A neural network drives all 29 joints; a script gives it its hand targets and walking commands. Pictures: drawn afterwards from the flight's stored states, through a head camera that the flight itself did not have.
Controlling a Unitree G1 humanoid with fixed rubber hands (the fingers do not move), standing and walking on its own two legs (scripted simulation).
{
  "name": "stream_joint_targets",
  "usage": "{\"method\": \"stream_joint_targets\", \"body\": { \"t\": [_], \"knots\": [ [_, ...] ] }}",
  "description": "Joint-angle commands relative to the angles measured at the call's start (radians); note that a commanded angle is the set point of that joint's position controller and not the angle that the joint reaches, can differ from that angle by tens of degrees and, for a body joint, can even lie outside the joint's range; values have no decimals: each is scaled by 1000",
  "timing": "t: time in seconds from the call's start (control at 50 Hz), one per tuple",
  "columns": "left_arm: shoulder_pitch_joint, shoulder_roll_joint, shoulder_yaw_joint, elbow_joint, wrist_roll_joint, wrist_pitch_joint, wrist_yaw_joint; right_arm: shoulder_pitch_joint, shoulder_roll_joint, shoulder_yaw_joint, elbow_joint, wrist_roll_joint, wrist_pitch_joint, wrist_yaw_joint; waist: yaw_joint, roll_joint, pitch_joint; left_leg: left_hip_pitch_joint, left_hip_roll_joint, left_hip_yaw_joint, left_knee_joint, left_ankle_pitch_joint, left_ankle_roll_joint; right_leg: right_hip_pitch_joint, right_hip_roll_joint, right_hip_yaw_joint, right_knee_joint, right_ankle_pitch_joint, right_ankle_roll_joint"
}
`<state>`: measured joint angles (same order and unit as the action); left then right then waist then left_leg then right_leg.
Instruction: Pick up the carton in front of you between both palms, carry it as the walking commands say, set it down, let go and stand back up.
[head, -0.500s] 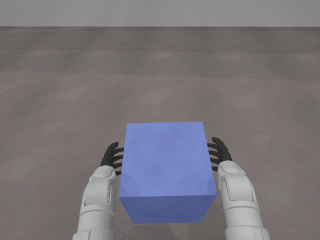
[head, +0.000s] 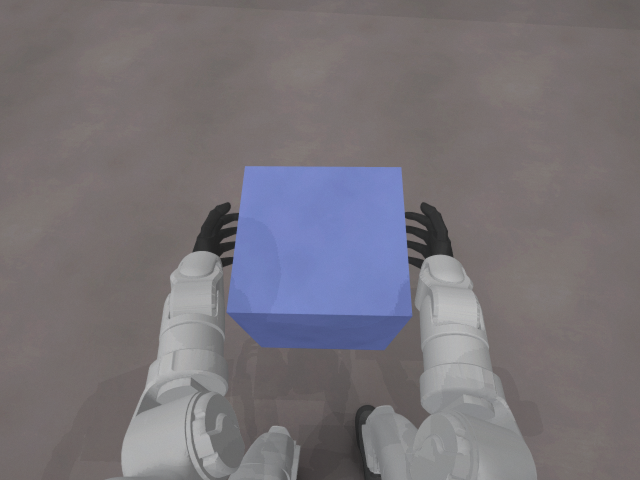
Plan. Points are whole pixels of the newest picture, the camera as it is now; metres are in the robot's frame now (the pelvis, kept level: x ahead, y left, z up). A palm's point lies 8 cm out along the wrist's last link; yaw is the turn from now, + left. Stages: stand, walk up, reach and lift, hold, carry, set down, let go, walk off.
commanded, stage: set down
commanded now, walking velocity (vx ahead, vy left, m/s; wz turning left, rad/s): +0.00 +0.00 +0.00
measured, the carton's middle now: (322, 268) +0.39 +0.01 -0.10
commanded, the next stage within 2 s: none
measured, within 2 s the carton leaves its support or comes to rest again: neither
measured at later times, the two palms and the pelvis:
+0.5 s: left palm (252, 258) +0.45 +0.14 -0.19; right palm (419, 279) +0.40 -0.16 -0.19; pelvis -0.01 +0.04 -0.11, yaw +0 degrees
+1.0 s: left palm (281, 264) +0.50 +0.10 -0.34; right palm (416, 295) +0.42 -0.18 -0.34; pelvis -0.04 +0.03 -0.23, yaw +2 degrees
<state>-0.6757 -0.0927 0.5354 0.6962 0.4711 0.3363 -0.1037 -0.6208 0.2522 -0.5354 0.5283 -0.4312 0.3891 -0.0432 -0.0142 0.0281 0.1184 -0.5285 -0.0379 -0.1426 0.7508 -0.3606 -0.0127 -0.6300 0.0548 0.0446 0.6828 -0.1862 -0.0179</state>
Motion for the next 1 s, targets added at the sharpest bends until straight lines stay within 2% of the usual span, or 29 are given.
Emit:
{"method": "stream_joint_targets", "body": {
  "t": [0.0,0.06,0.14,0.2,0.24,0.32,0.38,0.46,0.58,0.66,0.78,0.98],
  "knots": [
    [-453,-671,-373,55,-157,-136,-158,-413,683,408,68,123,-134,113,-11,-29,-518,-375,-102,92,-48,96,54,440,34,45,61,217,50],
    [-504,-748,-512,25,-231,-209,-158,-482,754,546,36,173,-215,110,-14,-21,-748,-489,-116,102,32,141,31,449,39,39,169,333,53],
    [-580,-821,-686,-73,-328,-233,-142,-589,798,720,-83,250,-245,125,-23,-4,-1122,-562,-130,112,141,234,1,476,52,19,313,489,51],
    [-607,-858,-761,-125,-375,-209,-121,-602,797,769,-120,283,-223,150,-43,1,-1261,-561,-132,108,207,276,-16,351,65,-11,387,475,55],
    [-605,-891,-762,-114,-375,-180,-117,-592,797,758,-96,283,-196,173,-54,16,-1228,-564,-129,104,239,260,-23,189,73,-34,409,387,58],
    [-616,-928,-702,-38,-341,-116,-126,-603,790,674,-17,253,-135,227,-78,46,-1088,-609,-121,102,275,172,-25,-104,77,-67,435,206,53],
    [-646,-924,-655,8,-324,-92,-129,-629,777,607,31,232,-107,257,-94,49,-1043,-670,-121,105,305,154,-25,-227,78,-78,468,166,49],
    [-693,-899,-624,40,-316,-98,-116,-667,758,554,68,225,-107,270,-106,52,-1067,-734,-129,113,370,190,-29,-340,78,-86,530,188,53],
    [-784,-853,-643,43,-338,-124,-82,-737,727,531,68,256,-122,259,-123,61,-1186,-800,-141,122,490,251,-36,-453,81,-95,637,236,69],
    [-864,-824,-679,31,-370,-122,-65,-806,704,541,43,290,-118,243,-135,71,-1275,-838,-151,134,571,239,-37,-490,82,-101,709,246,79],
    [-982,-774,-685,52,-398,-105,-53,-926,673,545,17,322,-97,214,-153,77,-1330,-935,-168,161,671,146,-27,-508,79,-112,798,212,94],
    [-1145,-657,-593,187,-396,-88,-59,-1118,607,461,34,317,-78,170,-174,51,-1251,-1167,-175,192,807,-23,-8,-545,74,-126,909,111,105]
  ]
}}
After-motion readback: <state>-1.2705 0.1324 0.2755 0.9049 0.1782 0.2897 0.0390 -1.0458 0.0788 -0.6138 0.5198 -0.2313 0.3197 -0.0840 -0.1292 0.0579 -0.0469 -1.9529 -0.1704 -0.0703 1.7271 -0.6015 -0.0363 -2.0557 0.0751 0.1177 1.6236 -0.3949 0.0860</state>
